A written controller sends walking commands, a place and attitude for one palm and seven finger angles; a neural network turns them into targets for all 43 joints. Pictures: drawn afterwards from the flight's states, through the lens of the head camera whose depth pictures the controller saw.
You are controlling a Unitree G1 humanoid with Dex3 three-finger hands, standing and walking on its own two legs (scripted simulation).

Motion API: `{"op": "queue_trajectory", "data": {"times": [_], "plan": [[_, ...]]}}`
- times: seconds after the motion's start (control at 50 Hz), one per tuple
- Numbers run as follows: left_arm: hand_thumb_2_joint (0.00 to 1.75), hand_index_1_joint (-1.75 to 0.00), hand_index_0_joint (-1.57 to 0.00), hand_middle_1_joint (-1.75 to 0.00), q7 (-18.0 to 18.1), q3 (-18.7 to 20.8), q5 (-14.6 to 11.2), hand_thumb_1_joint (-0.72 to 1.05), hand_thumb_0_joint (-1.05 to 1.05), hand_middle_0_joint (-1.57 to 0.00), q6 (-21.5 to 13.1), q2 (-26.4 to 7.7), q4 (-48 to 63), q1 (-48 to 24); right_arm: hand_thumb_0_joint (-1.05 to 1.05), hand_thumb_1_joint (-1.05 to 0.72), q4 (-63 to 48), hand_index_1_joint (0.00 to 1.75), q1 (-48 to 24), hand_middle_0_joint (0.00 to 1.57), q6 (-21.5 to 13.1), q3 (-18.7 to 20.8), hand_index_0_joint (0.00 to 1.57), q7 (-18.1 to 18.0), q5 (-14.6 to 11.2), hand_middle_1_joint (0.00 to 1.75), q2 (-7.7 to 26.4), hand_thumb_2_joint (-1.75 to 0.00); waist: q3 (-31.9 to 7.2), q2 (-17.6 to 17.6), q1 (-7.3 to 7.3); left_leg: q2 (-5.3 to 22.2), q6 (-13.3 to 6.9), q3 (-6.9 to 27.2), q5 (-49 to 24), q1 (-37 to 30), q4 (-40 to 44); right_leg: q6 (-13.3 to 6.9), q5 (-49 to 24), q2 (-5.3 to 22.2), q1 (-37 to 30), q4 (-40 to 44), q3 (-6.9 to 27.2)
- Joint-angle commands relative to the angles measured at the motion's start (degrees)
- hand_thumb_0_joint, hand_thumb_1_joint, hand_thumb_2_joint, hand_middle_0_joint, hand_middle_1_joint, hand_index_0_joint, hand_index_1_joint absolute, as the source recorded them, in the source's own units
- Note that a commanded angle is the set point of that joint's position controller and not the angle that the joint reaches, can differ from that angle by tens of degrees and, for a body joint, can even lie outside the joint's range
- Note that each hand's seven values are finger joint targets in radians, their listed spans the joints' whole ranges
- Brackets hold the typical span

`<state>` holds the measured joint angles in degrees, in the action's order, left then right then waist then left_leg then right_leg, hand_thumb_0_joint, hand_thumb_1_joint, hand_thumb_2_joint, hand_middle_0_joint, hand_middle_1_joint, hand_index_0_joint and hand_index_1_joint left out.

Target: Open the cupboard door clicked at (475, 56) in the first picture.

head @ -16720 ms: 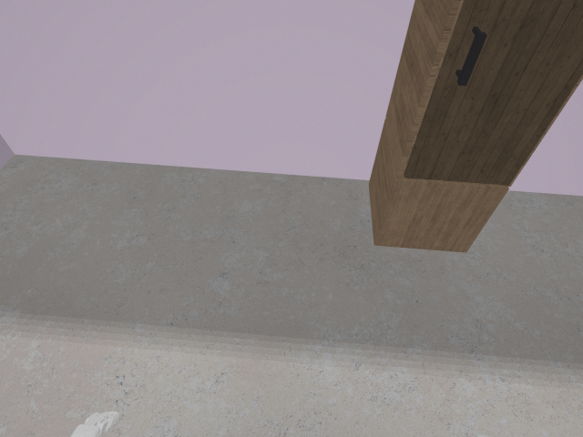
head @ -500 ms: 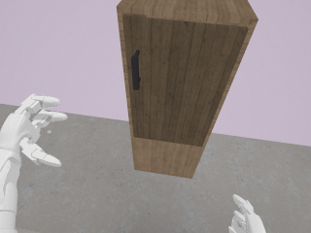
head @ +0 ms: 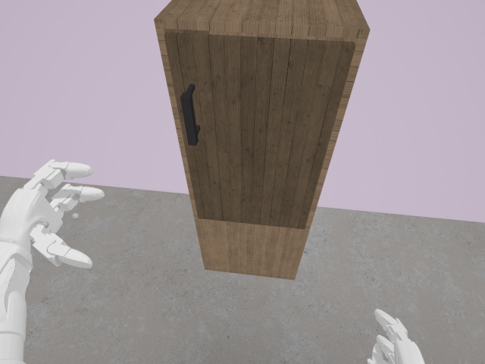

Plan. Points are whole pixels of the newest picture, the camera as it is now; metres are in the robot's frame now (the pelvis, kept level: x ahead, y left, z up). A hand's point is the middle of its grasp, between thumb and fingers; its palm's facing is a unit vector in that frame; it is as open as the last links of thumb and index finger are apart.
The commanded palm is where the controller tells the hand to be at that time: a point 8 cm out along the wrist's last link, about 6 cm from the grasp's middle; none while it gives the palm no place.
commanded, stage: raise the hand with hooked fingers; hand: left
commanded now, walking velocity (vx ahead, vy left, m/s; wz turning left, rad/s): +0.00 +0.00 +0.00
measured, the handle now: (192, 115) +0.59 +0.16 +0.10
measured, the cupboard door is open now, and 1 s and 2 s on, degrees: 0 0 0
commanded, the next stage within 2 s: move the hooked fingers beside the handle in 0.02 s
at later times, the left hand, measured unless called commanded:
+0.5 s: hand (115, 182) +0.36 +0.24 +0.13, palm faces -0.07 -1.00 -0.02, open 14.0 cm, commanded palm +0.33 +0.30 +0.12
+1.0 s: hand (128, 159) +0.42 +0.24 +0.12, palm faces -0.06 -1.00 +0.01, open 14.0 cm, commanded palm +0.41 +0.29 +0.11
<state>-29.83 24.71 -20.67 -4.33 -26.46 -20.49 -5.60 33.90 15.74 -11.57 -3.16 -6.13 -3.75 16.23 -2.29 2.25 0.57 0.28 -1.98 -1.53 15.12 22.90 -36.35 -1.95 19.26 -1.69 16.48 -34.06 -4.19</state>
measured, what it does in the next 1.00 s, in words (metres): stands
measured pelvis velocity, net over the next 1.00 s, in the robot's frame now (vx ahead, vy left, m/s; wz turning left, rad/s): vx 0.01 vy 0.01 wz -0.01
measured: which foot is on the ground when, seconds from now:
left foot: down 0.00-1.00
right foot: down 0.00-1.00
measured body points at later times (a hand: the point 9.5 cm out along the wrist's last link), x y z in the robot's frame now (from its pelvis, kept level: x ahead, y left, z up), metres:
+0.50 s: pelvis +0.00 -0.01 +0.00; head +0.02 -0.02 +0.44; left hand +0.36 +0.29 +0.13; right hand +0.14 -0.27 -0.10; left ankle +0.04 +0.10 -0.73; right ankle -0.01 -0.10 -0.73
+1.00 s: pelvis +0.01 +0.01 -0.01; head +0.06 +0.02 +0.44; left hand +0.42 +0.30 +0.12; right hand +0.11 -0.26 -0.11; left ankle +0.04 +0.10 -0.73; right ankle -0.01 -0.10 -0.73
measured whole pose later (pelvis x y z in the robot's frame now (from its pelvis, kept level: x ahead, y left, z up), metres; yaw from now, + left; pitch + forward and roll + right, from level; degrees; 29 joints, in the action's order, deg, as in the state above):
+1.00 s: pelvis +0.01 +0.01 -0.01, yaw -1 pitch +8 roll -2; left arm -24.7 20.1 -14.2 -8.8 -27.8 -47.3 -34.1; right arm 35.6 17.8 -5.0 -2.5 -4.7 -3.3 16.5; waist -2.9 0.9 -3.0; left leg 0.0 -2.7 -2.3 17.4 30.8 -40.5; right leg -1.2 21.3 -1.2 24.6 -38.2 -3.4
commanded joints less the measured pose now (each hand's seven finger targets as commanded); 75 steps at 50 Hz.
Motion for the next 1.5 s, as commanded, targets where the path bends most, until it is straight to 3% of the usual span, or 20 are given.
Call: {"op": "queue_trajectory", "data": {"times": [0.0,0.1,0.2,0.3,0.38,0.48,0.56,0.68,0.74,0.86,0.98,1.02,1.06,1.16,1.2,1.26,1.3,1.32,1.44,1.48], "plan": [[0.3,-1.2,-0.3,-1.2,-0.4,4.82,-1.64,-0.5,0.0,-0.3,-3.33,-15.48,10.76,-15.16,0.0,-0.9,-8.72,0.3,-4.77,0.2,-3.32,3.25,0.2,-0.49,-0.38,0.3,7.7,-0.9,-10.4,1.42,-0.19,-0.52,-0.64,3.49,-7.15,-10.5,3.67,0.99,-11.63,0.05,4.1,5.93,3.28],[0.3,-1.2,-0.3,-1.2,-0.11,5.33,-1.86,-0.5,0.0,-0.3,-4.19,-15.76,10.01,-15.18,0.0,-0.9,-8.66,0.3,-5.25,0.2,-3.23,3.21,0.2,-0.47,-0.54,0.3,7.53,-0.9,-10.02,0.58,-0.06,-0.68,-0.69,2.96,-5.96,-8.87,2.9,1.62,-10.46,0.63,3.81,6.18,4.8],[0.3,-1.2,-0.3,-1.2,0.74,5.47,-0.81,-0.5,0.0,-0.3,-4.73,-18.23,5.18,-25.31,0.0,-0.9,-6.89,0.3,-4.4,0.2,-2.55,3.03,0.2,-1.12,-0.61,0.3,7.75,-0.9,-8.2,-0.46,-2.01,-0.6,-0.7,2.8,-3.6,-6.35,1.76,2.23,-7.79,1.16,5.45,6.7,6.69],[0.3,-1.2,-0.3,-1.2,0.56,0.83,0.69,-0.5,0.0,-0.3,-6.14,-16.53,1.56,-34.98,0.0,-0.9,-5.9,0.3,-3.93,0.2,-2.32,2.92,0.2,-1.59,-0.88,0.3,7.69,-0.9,-11.13,3.57,-3.01,-0.67,-0.79,3.03,-2.44,-7.81,1.35,1.73,-5.28,1.4,6.36,6.45,6.88],[0.3,-1.2,-0.3,-1.2,0.63,0.61,1.07,-0.5,0.0,-0.3,-6.58,-16.26,-1.06,-33.34,0.0,-0.9,-5.92,0.3,-2.66,0.2,-1.94,3.15,0.2,-1.01,-0.73,0.3,7.99,-0.9,-15.87,2.13,-2.0,-0.67,-0.86,3.31,-7.24,-9.33,0.9,1.33,-12.29,0.87,4.47,4.18,5.32],[0.3,-1.2,-0.3,-1.2,1.73,4.32,1.39,-0.5,0.0,-0.3,-4.91,-19.1,-6.88,-30.73,0.0,-0.9,-6.75,0.3,-1.61,0.2,-0.35,3.47,0.2,-0.05,-0.61,0.3,8.49,-0.9,-14.93,-1.84,-0.12,-0.77,-0.84,2.73,-9.34,-5.93,1.07,1.53,-16.81,0.96,2.8,2.79,5.02],[0.3,-1.2,-0.3,-1.2,3.48,4.93,2.07,-0.5,0.0,-0.3,-5.6,-19.81,-5.44,-33.35,0.0,-0.9,-7.5,0.3,-0.54,0.2,0.88,3.66,0.2,0.6,-0.37,0.3,8.47,-0.9,-15.8,-0.45,0.17,-0.81,-0.83,2.4,-11.21,-6.36,0.88,1.23,-18.59,0.55,2.65,1.94,4.65],[0.3,-1.2,-0.3,-1.2,4.1,3.34,2.86,-0.5,0.0,-0.3,-8.45,-18.07,-3.11,-37.74,0.0,-0.9,-7.0,0.3,1.4,0.2,2.01,4.37,0.2,0.94,-0.11,0.3,8.69,-0.9,-19.42,1.43,-1.65,-0.21,-0.86,2.73,-15.24,-10.91,0.06,0.87,-21.06,-0.37,4.57,0.94,3.82],[0.3,-1.2,-0.3,-1.2,3.63,0.97,3.24,-0.5,0.0,-0.3,-8.23,-16.15,-5.37,-41.05,0.0,-0.9,-5.84,0.3,2.31,0.2,2.6,4.47,0.2,0.83,-0.22,0.3,8.81,-0.9,-17.91,3.07,-3.07,0.06,-0.67,3.3,-14.63,-12.18,0.0,0.72,-18.68,-0.55,7.96,1.27,3.2],[0.3,-1.2,-0.3,-1.2,3.94,-1.79,4.28,-0.5,0.0,-0.3,-7.02,-15.26,-13.13,-49.43,0.0,-0.9,-4.24,0.3,3.48,0.2,3.95,4.2,0.2,0.52,-0.12,0.3,9.34,-0.9,-14.98,1.35,-4.71,0.05,-0.72,4.12,-11.51,-10.14,-0.21,0.41,-14.79,-0.49,11.25,1.53,2.78],[0.3,-1.2,-0.3,-1.2,6.27,-2.25,6.06,-0.5,0.0,-0.3,-10.45,-15.72,-13.36,-55.04,0.0,-0.9,-4.05,0.3,5.16,0.2,4.82,4.5,0.2,1.4,0.59,0.3,9.6,-0.9,-22.93,5.57,-4.42,0.95,0.53,6.4,-15.87,-15.99,-1.0,-0.01,-13.61,-0.72,13.6,-0.36,2.03],[0.3,-1.2,-0.3,-1.2,7.09,-3.74,6.42,-0.5,0.0,-0.3,-10.79,-13.97,-16.84,-57.12,0.0,-0.9,-3.18,0.3,5.65,0.2,5.25,4.45,0.2,1.64,0.65,0.3,9.51,-0.9,-20.77,4.45,-5.4,1.27,0.62,6.89,-14.31,-15.59,-0.92,0.1,-11.81,-0.82,15.78,-0.09,1.77],[0.3,-1.2,-0.3,-1.2,7.82,-2.05,6.61,-0.5,0.0,-0.3,-10.63,-16.01,-21.88,-59.03,0.0,-0.9,-2.3,0.3,6.57,0.2,6.0,4.38,0.2,1.59,0.68,0.3,10.07,-0.9,-18.02,-0.61,-5.82,1.16,0.05,6.59,-11.82,-11.38,-0.82,0.17,-11.2,-0.85,14.92,0.11,1.74],[0.3,-1.2,-0.3,-1.2,9.3,-0.22,9.22,-0.5,0.0,-0.3,-11.11,-20.25,-29.08,-63.76,0.0,-0.9,-2.07,0.3,8.32,0.2,7.51,4.16,0.2,1.79,1.07,0.3,10.55,-0.9,-18.72,1.29,-5.76,0.84,-0.03,5.95,-10.22,-7.8,-1.45,0.28,-10.44,-0.52,15.32,-1.1,2.24],[0.3,-1.2,-0.3,-1.2,9.6,-1.49,10.03,-0.5,0.0,-0.3,-12.34,-20.01,-29.93,-68.12,0.0,-0.9,-1.6,0.3,9.1,0.2,7.75,4.19,0.2,1.92,1.16,0.3,10.5,-0.9,-19.48,2.36,-7.21,1.05,-0.12,5.89,-9.99,-8.13,-2.2,0.64,-10.25,-0.63,17.15,-1.25,2.63],[0.3,-1.2,-0.3,-1.2,9.41,0.66,10.28,-0.5,0.0,-0.3,-15.14,-23.05,-30.33,-70.89,0.0,-0.9,-1.05,0.3,10.73,0.2,8.26,4.46,0.2,2.01,1.6,0.3,10.95,-0.9,-23.69,2.13,-7.51,1.13,-0.19,6.0,-11.62,-8.89,-3.59,0.55,-11.4,-1.07,16.21,-2.09,3.05],[0.3,-1.2,-0.3,-1.2,8.72,0.14,10.46,-0.5,0.0,-0.3,-16.53,-22.77,-29.78,-73.0,0.0,-0.9,-0.52,0.3,11.57,0.2,8.5,4.67,0.2,2.13,1.68,0.3,10.75,-0.9,-27.02,5.0,-7.86,1.29,0.09,6.13,-14.54,-11.36,-4.28,0.59,-13.37,-1.24,16.46,-2.69,3.04],[0.3,-1.2,-0.3,-1.2,8.34,-0.44,10.48,-0.5,0.0,-0.3,-16.6,-21.92,-30.89,-72.75,0.0,-0.9,-0.25,0.3,11.95,0.2,8.69,4.64,0.2,2.27,1.79,0.3,10.77,-0.9,-27.23,6.39,-7.81,1.29,0.19,6.16,-15.26,-11.91,-4.58,0.5,-13.43,-1.37,17.34,-2.85,2.91],[0.3,-1.2,-0.3,-1.2,6.94,-0.73,11.25,-0.5,0.0,-0.3,-12.66,-23.47,-40.99,-73.03,0.0,-0.9,0.76,0.3,14.66,0.2,10.65,4.67,0.2,2.14,1.6,0.3,11.62,-0.9,-20.56,1.89,-9.58,1.05,-0.86,4.95,-11.32,-3.52,-5.18,1.05,-12.81,-1.53,18.61,-2.21,3.09],[0.3,-1.2,-0.3,-1.2,7.51,0.94,12.02,-0.5,0.0,-0.3,-12.82,-26.44,-39.46,-74.84,0.0,-0.9,0.4,0.3,15.42,0.2,11.14,4.66,0.2,2.09,1.87,0.3,11.71,-0.9,-23.17,4.67,-9.27,1.02,-0.77,4.8,-13.7,-4.38,-5.79,0.99,-14.53,-1.48,18.2,-2.89,3.29]]}}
